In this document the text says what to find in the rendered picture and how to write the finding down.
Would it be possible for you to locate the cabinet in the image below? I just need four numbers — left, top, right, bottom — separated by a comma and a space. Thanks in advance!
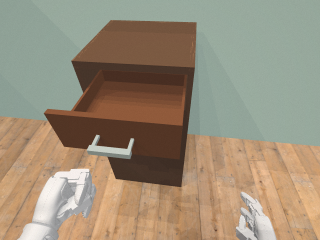
71, 20, 197, 187

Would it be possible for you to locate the drawer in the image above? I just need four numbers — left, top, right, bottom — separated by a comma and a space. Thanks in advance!
44, 69, 187, 160

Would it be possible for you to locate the handle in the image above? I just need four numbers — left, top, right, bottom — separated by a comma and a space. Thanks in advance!
86, 135, 135, 159

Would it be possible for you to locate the robot right hand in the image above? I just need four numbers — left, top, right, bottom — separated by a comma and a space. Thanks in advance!
236, 192, 277, 240

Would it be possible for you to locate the left robot forearm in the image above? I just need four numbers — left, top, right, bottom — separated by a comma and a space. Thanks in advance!
17, 222, 59, 240

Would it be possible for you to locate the robot left hand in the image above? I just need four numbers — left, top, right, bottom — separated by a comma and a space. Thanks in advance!
32, 169, 97, 231

